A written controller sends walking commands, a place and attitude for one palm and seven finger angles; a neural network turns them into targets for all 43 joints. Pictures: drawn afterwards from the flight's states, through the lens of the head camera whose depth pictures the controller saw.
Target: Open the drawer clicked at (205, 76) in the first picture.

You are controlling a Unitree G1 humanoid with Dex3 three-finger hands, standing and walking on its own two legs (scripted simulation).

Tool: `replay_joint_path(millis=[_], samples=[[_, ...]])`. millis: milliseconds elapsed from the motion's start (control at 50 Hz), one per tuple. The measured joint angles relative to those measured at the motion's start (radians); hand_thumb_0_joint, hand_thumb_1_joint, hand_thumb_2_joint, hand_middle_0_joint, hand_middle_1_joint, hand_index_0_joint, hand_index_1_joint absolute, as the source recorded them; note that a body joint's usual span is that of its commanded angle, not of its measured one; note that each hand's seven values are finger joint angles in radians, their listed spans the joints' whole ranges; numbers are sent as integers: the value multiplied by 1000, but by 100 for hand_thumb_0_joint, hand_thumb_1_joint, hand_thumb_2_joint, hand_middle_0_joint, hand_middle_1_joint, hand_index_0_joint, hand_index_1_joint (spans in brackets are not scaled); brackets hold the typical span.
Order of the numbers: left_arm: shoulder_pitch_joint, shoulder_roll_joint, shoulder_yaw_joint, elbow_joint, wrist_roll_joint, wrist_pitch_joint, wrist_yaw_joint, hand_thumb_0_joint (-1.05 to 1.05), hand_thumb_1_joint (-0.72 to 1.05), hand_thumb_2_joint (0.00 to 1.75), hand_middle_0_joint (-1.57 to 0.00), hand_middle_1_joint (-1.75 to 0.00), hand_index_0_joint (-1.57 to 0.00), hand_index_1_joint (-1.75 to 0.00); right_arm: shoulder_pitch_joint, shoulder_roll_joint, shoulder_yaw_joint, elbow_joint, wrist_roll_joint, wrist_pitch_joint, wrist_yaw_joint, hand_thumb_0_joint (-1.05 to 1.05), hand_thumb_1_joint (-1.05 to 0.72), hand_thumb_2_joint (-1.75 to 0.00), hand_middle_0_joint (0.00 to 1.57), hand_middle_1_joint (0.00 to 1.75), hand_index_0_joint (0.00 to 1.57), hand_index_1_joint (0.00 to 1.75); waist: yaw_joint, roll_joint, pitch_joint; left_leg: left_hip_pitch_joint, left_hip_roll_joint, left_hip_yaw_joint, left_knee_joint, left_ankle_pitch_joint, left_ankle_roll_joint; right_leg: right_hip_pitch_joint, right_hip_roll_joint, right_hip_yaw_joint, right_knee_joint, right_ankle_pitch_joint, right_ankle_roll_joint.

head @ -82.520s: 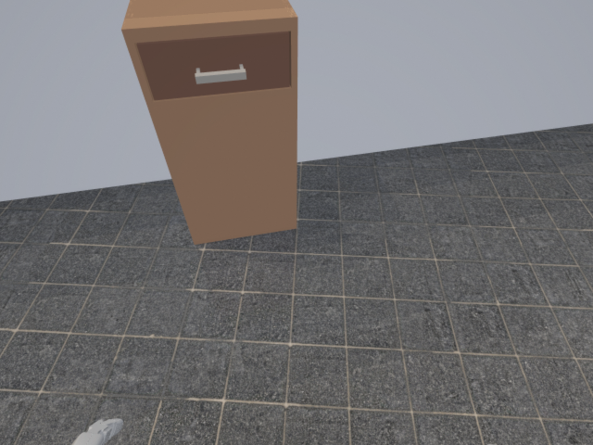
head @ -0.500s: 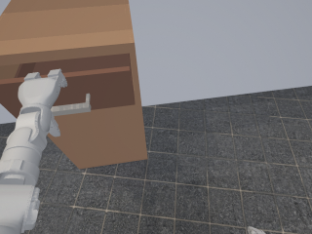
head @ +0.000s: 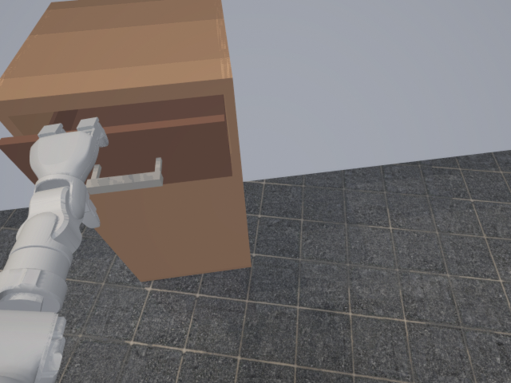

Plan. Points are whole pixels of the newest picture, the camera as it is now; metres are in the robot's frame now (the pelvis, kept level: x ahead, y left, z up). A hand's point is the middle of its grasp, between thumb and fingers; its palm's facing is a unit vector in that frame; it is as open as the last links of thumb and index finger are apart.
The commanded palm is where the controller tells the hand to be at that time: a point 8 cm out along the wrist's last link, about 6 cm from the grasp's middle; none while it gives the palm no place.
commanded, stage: move the hooked fingers above the handle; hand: left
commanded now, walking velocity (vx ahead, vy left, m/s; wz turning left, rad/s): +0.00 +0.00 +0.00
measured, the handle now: (126, 174) +0.49 +0.28 +0.01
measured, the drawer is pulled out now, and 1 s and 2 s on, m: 0.08 0.08 0.08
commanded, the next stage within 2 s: lower the fingers behind the handle in 0.24 s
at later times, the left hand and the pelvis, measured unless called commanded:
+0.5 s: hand (76, 197) +0.39 +0.32 +0.06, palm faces -0.16 +0.02 -0.99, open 13.9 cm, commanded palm +0.39 +0.29 +0.12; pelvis -0.01 -0.01 +0.00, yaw +1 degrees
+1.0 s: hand (108, 193) +0.42 +0.28 +0.04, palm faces -0.02 -0.03 -1.00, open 13.9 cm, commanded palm +0.40 +0.28 +0.09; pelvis +0.00 +0.00 -0.01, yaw +0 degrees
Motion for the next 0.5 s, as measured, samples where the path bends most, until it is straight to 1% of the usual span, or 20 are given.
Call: replay_joint_path(millis=[40, 60, 100, 140, 180, 220, 260, 280, 300, 320, 360, 380, 400, 440, 460, 480, 500], samples=[[18, -7, -36, 1, -25, 36, -54, 0, -48, 30, -31, -120, -31, -120, 10, -4, 6, -2, 7, 8, -2, 0, -90, -90, 20, 30, 21, 30, 4, 5, -3, 22, -2, -1, -15, 5, 2, 22, -3, -1, -13, 4, 1], [29, -12, -54, -4, -35, 41, -83, 0, -48, 30, -31, -120, -31, -120, 13, -5, 9, -3, 9, 11, -7, 0, -90, -90, 20, 30, 21, 30, 5, 5, -1, 33, -4, -3, -21, 8, 2, 34, -4, -3, -19, 5, 1], [45, -27, -84, -17, -47, 18, -133, 0, -49, 30, -31, -120, -31, -120, 16, -4, 14, -5, 9, 12, -19, 1, -90, -90, 21, 30, 21, 30, 4, -1, 7, 51, -7, -10, -27, 11, 3, 54, -7, -10, -25, 5, 0], [55, -42, -93, -39, -45, -45, -160, 0, -49, 30, -32, -120, -31, -120, 13, 0, 16, -7, 4, 8, -32, 1, -90, -90, 21, 30, 21, 30, 2, -13, 18, 58, -8, -17, -25, 12, 1, 63, -8, -16, -23, 4, -2], [55, -51, -85, -57, -26, -124, -155, 0, -49, 30, -32, -120, -31, -120, 5, 4, 15, -10, 0, 0, -44, 1, -90, -90, 21, 30, 21, 30, -2, -28, 26, 51, -8, -20, -15, 11, -1, 57, -7, -20, -12, 2, -4], [48, -48, -63, -77, 3, -193, -119, 0, -49, 30, -32, -120, -32, -120, -5, 7, 11, -13, -6, -10, -49, 1, -90, -90, 21, 30, 21, 30, -6, -38, 31, 32, -5, -22, 2, 7, -5, 38, -4, -23, 3, -1, -7], [28, -38, -33, -83, 33, -230, -56, 0, -49, 30, -32, -120, -32, -120, -15, 8, 5, -14, -11, -21, -48, 0, -90, -90, 21, 30, 21, 30, -12, -41, 33, 7, -2, -21, 21, 4, -8, 13, 0, -23, 20, -3, -10], [16, -32, -14, -80, 43, -233, -22, 0, -49, 30, -32, -120, -32, -120, -20, 8, 3, -13, -13, -25, -45, 0, -90, -90, 21, 30, 21, 30, -13, -40, 33, -5, 0, -20, 28, 2, -9, 1, 2, -22, 28, -3, -11], [3, -24, 5, -71, 49, -225, 9, 0, -49, 30, -32, -120, -32, -120, -25, 7, 2, -11, -16, -27, -41, 0, -90, -90, 20, 30, 21, 30, -14, -38, 32, -14, 1, -17, 32, 2, -10, -10, 3, -20, 33, -3, -11], [-11, -14, 21, -55, 52, -205, 36, 0, -49, 30, -32, -120, -32, -120, -29, 6, 2, -8, -16, -27, -36, 0, -90, -90, 20, 30, 21, 30, -14, -35, 31, -22, 3, -14, 34, 2, -11, -20, 4, -17, 37, -2, -11], [-41, 5, 35, -5, 45, -138, 67, 0, -49, 30, -32, -120, -32, -120, -31, 4, 2, 0, -14, -24, -27, 0, -90, -90, 20, 30, 21, 30, -11, -27, 26, -29, 5, -9, 32, 5, -11, -31, 6, -11, 39, 1, -9], [-55, 14, 33, 30, 38, -97, 69, 0, -49, 30, -32, -120, -32, -120, -29, 2, 4, 5, -11, -21, -22, 0, -90, -90, 20, 30, 21, 30, -8, -21, 22, -30, 5, -6, 28, 7, -11, -33, 6, -9, 36, 3, -9], [-68, 22, 25, 71, 29, -56, 59, 0, -49, 30, -32, -120, -31, -120, -26, 0, 7, 9, -7, -17, -19, 0, -90, -90, 20, 30, 21, 30, -6, -16, 18, -28, 5, -5, 21, 10, -10, -32, 6, -7, 31, 5, -8], [-79, 35, -9, 140, 9, 14, 7, 0, -48, 30, -31, -120, -31, -120, -14, -4, 15, 12, 3, -9, -16, 0, -90, -90, 20, 30, 21, 30, -5, -7, 13, -19, 4, -3, 6, 16, -9, -24, 4, -5, 17, 10, -8], [-78, 38, -31, 162, -1, 36, -29, 0, -48, 30, -31, -120, -31, -120, -5, -6, 18, 11, 7, -6, -17, 0, -90, -90, 20, 30, 21, 30, -5, -4, 12, -12, 3, -5, -2, 19, -9, -17, 3, -6, 10, 12, -7], [-73, 37, -52, 172, -11, 42, -68, 0, -48, 30, -31, -120, -31, -120, 4, -7, 20, 10, 9, -4, -22, 0, -90, -90, 20, 30, 21, 30, -6, -2, 14, -5, 2, -8, -8, 21, -8, -8, 2, -9, 3, 14, -7], [-64, 34, -69, 170, -22, 33, -107, 0, -48, 30, -31, -120, -31, -120, 12, -6, 21, 10, 8, -4, -28, 0, -90, -90, 20, 30, 21, 30, -7, -3, 18, 1, 1, -12, -12, 22, -7, 0, 0, -13, -3, 14, -7]])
